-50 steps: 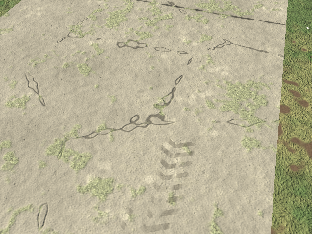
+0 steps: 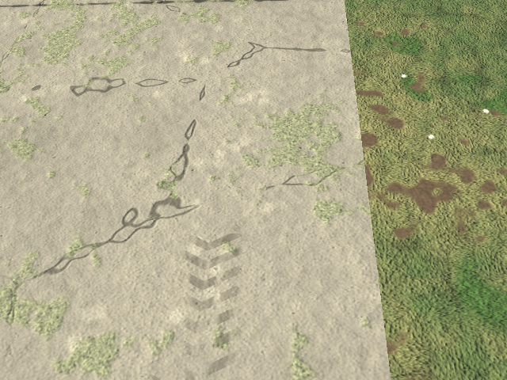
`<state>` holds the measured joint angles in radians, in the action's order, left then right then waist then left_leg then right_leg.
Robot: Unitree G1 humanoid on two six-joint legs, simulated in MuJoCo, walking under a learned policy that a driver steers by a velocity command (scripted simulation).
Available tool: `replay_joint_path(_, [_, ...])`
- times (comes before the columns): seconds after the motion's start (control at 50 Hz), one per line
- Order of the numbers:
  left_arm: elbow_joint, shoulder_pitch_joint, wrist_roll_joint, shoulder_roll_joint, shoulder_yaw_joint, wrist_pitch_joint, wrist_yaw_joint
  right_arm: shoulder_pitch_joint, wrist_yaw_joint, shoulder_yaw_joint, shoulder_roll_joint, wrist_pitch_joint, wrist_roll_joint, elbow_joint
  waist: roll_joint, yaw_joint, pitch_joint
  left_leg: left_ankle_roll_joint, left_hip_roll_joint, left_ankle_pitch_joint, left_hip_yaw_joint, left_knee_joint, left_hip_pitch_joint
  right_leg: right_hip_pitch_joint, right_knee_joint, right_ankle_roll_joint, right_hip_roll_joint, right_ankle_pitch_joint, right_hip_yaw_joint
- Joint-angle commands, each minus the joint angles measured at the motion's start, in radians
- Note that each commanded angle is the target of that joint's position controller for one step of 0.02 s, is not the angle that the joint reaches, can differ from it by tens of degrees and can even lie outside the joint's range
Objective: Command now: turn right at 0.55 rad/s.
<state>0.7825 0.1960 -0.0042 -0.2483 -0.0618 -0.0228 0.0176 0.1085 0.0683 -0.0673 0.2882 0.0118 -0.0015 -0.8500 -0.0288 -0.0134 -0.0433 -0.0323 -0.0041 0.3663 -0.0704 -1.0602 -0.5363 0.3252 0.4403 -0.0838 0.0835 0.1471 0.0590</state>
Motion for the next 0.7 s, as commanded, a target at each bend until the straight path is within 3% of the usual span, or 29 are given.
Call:
replay_joint_path(0.02, [-0.073,0.010,-0.005,-0.167,-0.041,-0.003,0.019,0.022,0.006,-0.014,0.062,0.005,0.001,0.051,0.134,0.008,0.114,-0.026,0.006,-0.037,-0.029,0.126,-0.040,-0.137,-0.160,-0.158,-0.247,-0.015,0.315])
replay_joint_path(0.1, [-0.096,-0.005,-0.001,-0.171,-0.042,0.008,0.029,0.011,-0.005,-0.012,0.063,0.012,0.005,0.055,0.159,-0.004,0.113,-0.036,0.011,-0.055,-0.027,0.247,0.016,-0.103,-0.162,-0.149,-0.242,0.096,0.346])
replay_joint_path(0.2, [-0.104,-0.010,0.008,-0.152,-0.030,0.020,0.023,0.034,-0.023,-0.007,0.059,0.031,0.015,0.057,0.169,-0.013,0.126,-0.017,0.015,-0.005,0.011,0.370,0.144,-0.094,-0.116,-0.151,-0.245,-0.045,0.374])
replay_joint_path(0.26, [-0.108,-0.025,-0.005,-0.132,-0.014,0.032,0.026,0.102,-0.040,-0.002,0.046,0.046,0.011,0.042,0.144,0.036,0.133,0.029,0.014,-0.186,0.040,0.663,0.311,-0.087,-0.042,-0.094,-0.196,-0.126,0.351])
replay_joint_path(0.28, [-0.104,0.006,-0.003,-0.115,-0.007,0.032,0.028,0.122,-0.042,-0.009,0.086,0.048,-0.007,0.043,0.093,0.030,0.142,0.057,-0.071,-0.274,-0.026,0.704,0.405,-0.028,0.016,-0.046,-0.155,-0.050,0.315])
replay_joint_path(0.3, [-0.112,0.048,0.012,-0.068,0.007,0.028,0.025,0.121,-0.040,-0.017,0.149,0.045,-0.029,0.058,-0.113,-0.016,0.150,0.135,-0.250,-0.473,-0.216,0.735,0.482,0.079,0.198,0.009,-0.031,0.199,0.191])
replay_joint_path(0.32, [-0.148,-0.005,0.005,-0.108,-0.010,0.019,0.026,0.106,-0.045,-0.015,0.150,0.046,-0.052,0.055,-0.256,-0.007,0.098,0.302,-0.375,-0.522,-0.377,0.783,0.373,0.161,0.296,0.050,0.033,0.432,0.098])
replay_joint_path(0.34, [-0.130,-0.011,0.007,-0.183,-0.032,0.016,0.028,0.072,-0.047,-0.009,0.117,0.054,-0.044,0.077,-0.167,0.010,0.090,0.337,-0.373,-0.486,-0.362,0.794,0.353,0.157,0.460,0.082,-0.003,0.450,0.118])
replay_joint_path(0.36, [-0.114,-0.003,-0.002,-0.189,-0.042,0.019,0.027,0.052,-0.043,-0.011,0.114,0.056,-0.027,0.083,-0.120,0.004,0.091,0.308,-0.328,-0.470,-0.302,0.777,0.374,0.184,0.548,0.100,0.001,0.405,0.117])
replay_joint_path(0.4, [-0.074,0.043,0.006,-0.130,-0.034,0.040,0.031,0.016,-0.041,0.001,0.085,0.057,0.002,0.089,-0.071,-0.014,0.077,0.257,-0.262,-0.491,-0.208,0.751,0.384,0.190,0.607,0.143,-0.026,0.321,0.121])
replay_joint_path(0.44, [-0.056,0.055,0.011,-0.043,-0.007,0.044,0.026,0.024,-0.048,0.022,0.033,0.049,-0.001,0.066,-0.084,-0.023,0.083,0.226,-0.182,-0.538,-0.116,0.743,0.349,0.079,0.439,0.171,-0.075,0.273,0.045])
replay_joint_path(0.46, [-0.065,0.011,0.009,-0.022,0.003,0.039,0.025,0.036,-0.049,0.017,0.050,0.041,-0.001,0.061,-0.114,0.002,0.077,0.218,-0.154,-0.554,-0.099,0.726,0.350,0.039,0.340,0.176,-0.073,0.273,0.004])
replay_joint_path(0.48, [-0.079,-0.040,0.003,-0.033,0.002,0.035,0.028,0.064,-0.049,0.004,0.094,0.032,0.002,0.059,-0.137,0.031,0.070,0.224,-0.152,-0.568,-0.118,0.706,0.367,0.031,0.279,0.177,-0.055,0.289,-0.022])
replay_joint_path(0.52, [-0.080,-0.050,-0.016,-0.079,-0.012,0.031,0.034,0.102,-0.047,-0.015,0.154,0.019,0.010,0.061,-0.154,0.048,0.072,0.246,-0.176,-0.555,-0.194,0.690,0.411,0.028,0.180,0.170,-0.035,0.275,-0.039])
replay_joint_path(0.58, [-0.056,0.003,-0.022,-0.091,-0.021,0.020,0.030,0.096,-0.037,-0.018,0.149,0.005,0.044,0.073,-0.143,0.015,0.076,0.221,-0.142,-0.093,-0.260,0.726,0.322,-0.137,-0.071,0.109,-0.015,0.131,-0.072])
replay_joint_path(0.6, [-0.055,0.034,-0.019,-0.105,-0.027,0.013,0.030,0.085,-0.035,-0.009,0.121,0.007,0.037,0.081,-0.118,-0.007,0.087,0.191,-0.124,0.054,-0.269,0.719,0.211,-0.257,-0.074,0.076,-0.063,0.136,-0.037])
replay_joint_path(0.62, [-0.041,0.131,-0.008,-0.147,-0.039,0.005,0.034,0.027,-0.039,0.005,0.067,0.018,0.027,0.112,-0.032,-0.059,0.109,0.139,-0.069,0.164,-0.204,0.610,0.027,-0.407,-0.067,0.012,-0.180,0.222,0.067])
replay_joint_path(0.64, [-0.002,0.238,0.006,-0.224,-0.063,-0.005,0.026,-0.044,-0.043,0.014,0.015,0.034,0.037,0.165,0.197,-0.091,0.086,0.084,0.071,0.208,0.010,0.372,-0.157,-0.430,-0.167,-0.092,-0.324,0.463,0.290])
replay_joint_path(0.66, [-0.010,0.232,0.022,-0.236,-0.066,-0.025,0.017,-0.094,-0.049,0.007,0.053,0.049,0.038,0.198,0.267,-0.108,-0.001,0.081,0.022,0.230,-0.012,0.176,-0.286,-0.385,-0.295,-0.183,-0.492,0.520,0.514])
replay_joint_path(0.68, [-0.025,0.178,0.028,-0.174,-0.050,-0.047,0.020,-0.069,-0.056,-0.010,0.094,0.054,0.044,0.189,0.208,-0.067,-0.043,0.092,-0.021,0.174,-0.067,0.060,-0.316,-0.359,-0.297,-0.180,-0.485,0.488,0.487])
replay_joint_path(0.7, [-0.041,0.118,0.010,-0.134,-0.039,-0.061,0.023,-0.001,-0.062,-0.015,0.095,0.050,0.042,0.157,0.180,-0.026,-0.044,0.090,-0.035,0.103,-0.074,0.017,-0.322,-0.374,-0.298,-0.141,-0.433,0.429,0.395])
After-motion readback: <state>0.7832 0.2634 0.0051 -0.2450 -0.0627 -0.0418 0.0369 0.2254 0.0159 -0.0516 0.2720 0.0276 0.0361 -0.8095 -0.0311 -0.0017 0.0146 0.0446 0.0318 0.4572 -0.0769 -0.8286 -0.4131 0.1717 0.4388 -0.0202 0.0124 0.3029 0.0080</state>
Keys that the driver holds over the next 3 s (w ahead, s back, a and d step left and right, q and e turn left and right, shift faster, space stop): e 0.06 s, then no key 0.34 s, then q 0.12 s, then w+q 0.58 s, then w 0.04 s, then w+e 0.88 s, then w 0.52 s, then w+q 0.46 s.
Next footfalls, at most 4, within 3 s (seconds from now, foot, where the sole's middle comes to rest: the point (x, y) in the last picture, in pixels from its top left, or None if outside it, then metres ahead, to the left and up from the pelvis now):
0.28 left None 0.07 0.14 -0.78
0.60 right None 0.02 -0.10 -0.78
1.04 left None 0.27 0.22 -0.78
1.62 right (244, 311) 0.63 0.11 -0.78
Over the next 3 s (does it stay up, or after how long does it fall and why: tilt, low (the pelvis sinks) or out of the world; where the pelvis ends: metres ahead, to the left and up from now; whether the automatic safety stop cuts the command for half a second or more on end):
stays up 1.17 0.10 0.00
